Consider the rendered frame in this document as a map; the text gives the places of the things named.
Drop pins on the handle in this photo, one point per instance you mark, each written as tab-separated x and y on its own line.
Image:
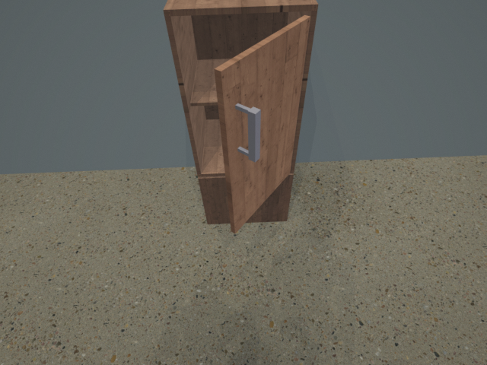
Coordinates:
254	120

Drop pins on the cupboard door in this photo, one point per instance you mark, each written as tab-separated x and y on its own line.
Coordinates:
267	76

